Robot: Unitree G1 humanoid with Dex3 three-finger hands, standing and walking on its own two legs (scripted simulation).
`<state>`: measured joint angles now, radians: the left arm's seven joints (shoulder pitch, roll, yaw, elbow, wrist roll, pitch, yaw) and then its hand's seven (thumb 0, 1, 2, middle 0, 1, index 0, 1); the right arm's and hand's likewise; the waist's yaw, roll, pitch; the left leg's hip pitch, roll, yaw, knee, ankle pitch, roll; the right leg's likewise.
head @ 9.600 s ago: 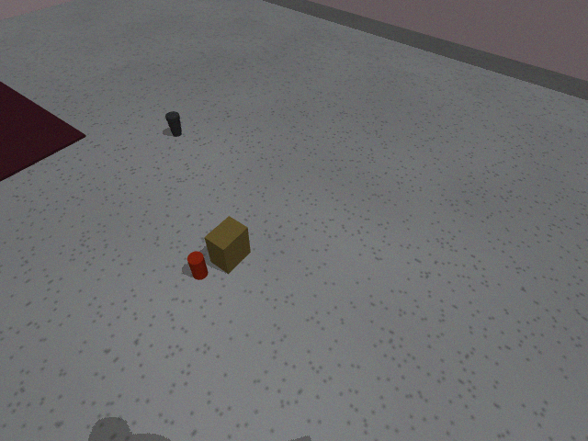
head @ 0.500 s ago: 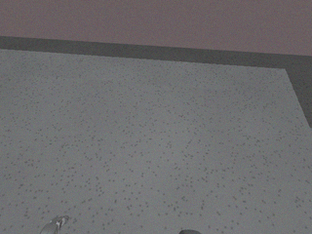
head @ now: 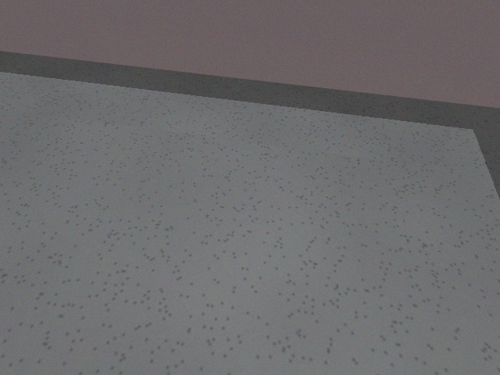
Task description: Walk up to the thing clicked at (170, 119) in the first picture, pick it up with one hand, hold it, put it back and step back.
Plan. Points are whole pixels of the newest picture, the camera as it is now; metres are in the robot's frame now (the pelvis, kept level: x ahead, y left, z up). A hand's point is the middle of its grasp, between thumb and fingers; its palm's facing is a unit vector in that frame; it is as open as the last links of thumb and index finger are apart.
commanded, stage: walk up
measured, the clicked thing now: out of the picture +0.12 +1.41 -0.71
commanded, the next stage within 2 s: stand in 0.50 s
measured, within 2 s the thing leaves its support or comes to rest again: neither
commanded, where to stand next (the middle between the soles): +0.07 -0.01 m, yaw +0 degrees
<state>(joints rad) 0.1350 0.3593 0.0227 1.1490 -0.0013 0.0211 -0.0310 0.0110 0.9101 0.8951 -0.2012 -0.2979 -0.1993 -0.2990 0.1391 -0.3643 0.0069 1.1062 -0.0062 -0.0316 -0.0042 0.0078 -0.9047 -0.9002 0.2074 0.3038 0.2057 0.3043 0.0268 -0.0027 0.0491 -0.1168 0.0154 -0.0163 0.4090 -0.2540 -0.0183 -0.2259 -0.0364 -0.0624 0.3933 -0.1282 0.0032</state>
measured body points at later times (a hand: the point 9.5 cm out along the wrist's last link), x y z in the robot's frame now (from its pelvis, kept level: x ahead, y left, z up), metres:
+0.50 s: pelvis +0.01 -0.01 +0.00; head +0.02 -0.01 +0.45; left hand +0.09 +0.29 -0.13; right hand +0.10 -0.32 -0.12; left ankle -0.02 +0.13 -0.74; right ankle +0.05 -0.12 -0.74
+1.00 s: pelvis +0.01 -0.01 +0.00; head +0.01 -0.02 +0.45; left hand +0.09 +0.29 -0.12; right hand +0.08 -0.31 -0.14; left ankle -0.02 +0.13 -0.74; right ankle +0.05 -0.12 -0.74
